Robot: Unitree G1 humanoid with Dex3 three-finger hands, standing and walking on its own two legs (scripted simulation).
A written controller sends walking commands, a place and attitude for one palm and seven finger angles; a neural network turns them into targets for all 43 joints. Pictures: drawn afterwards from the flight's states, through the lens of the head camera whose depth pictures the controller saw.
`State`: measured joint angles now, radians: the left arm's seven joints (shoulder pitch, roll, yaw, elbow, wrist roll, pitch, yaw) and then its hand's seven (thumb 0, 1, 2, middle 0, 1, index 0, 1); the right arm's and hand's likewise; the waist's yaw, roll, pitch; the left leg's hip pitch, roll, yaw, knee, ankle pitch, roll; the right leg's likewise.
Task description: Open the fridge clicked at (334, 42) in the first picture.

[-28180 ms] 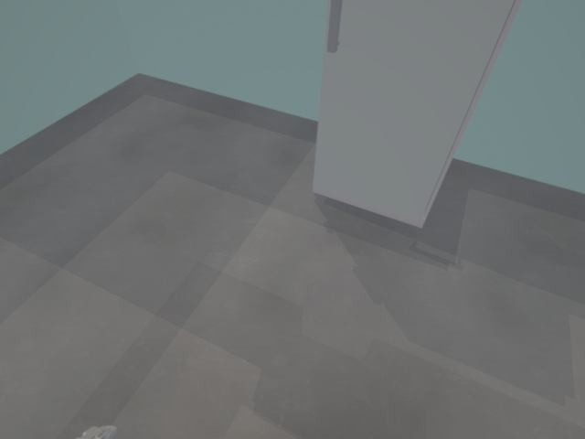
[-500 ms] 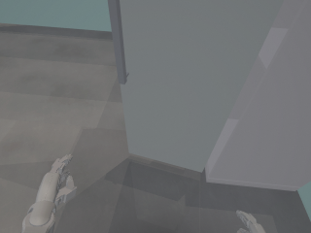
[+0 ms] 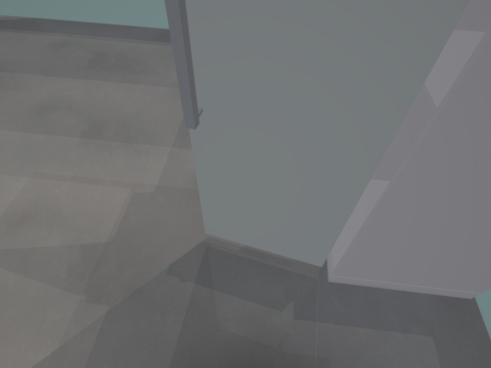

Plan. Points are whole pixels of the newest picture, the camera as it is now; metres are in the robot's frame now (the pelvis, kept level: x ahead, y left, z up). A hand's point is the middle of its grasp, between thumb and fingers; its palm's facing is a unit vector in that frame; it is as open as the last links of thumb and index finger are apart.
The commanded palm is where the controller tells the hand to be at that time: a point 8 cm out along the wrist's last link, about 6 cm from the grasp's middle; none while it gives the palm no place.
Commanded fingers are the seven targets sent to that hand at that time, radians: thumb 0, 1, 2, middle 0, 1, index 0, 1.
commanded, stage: let the arm hang, fingers relaxed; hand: left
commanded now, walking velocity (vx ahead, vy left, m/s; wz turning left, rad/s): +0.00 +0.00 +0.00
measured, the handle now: (188, 58) +0.67 +0.17 +0.15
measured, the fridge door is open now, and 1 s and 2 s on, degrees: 80 80 80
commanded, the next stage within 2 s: look to check the result in 0.46 s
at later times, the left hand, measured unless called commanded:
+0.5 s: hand out of the picture +0.03 +0.17 -0.18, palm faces +0.00 -0.98 -0.20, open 7.3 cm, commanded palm none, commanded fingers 0.00 0.90 0.90 -0.20 -0.30 -0.20 -0.30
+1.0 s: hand out of the picture +0.02 +0.16 -0.18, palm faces +0.00 -0.98 -0.19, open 7.3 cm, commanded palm none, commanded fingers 0.00 0.90 0.90 -0.20 -0.30 -0.20 -0.30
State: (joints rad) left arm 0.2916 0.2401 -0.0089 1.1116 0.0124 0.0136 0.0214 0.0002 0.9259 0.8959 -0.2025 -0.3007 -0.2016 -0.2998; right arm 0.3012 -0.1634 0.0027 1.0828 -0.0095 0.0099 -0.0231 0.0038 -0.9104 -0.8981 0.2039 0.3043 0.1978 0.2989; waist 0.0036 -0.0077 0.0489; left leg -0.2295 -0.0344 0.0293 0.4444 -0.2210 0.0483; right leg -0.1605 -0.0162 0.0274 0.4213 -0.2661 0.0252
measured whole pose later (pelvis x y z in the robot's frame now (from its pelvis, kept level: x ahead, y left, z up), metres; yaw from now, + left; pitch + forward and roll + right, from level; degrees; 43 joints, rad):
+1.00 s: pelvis +0.02 -0.01 +0.00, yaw -1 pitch -1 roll +0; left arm 0.26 0.17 -0.01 1.14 0.01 -0.01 0.03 0.00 0.91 0.90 -0.20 -0.30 -0.20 -0.30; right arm 0.27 -0.15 0.00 1.13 -0.01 0.00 -0.03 0.00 -0.91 -0.90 0.20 0.30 0.20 0.30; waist 0.00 -0.01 0.04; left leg -0.16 -0.02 0.03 0.40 -0.23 0.03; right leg -0.10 0.00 0.03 0.39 -0.28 0.01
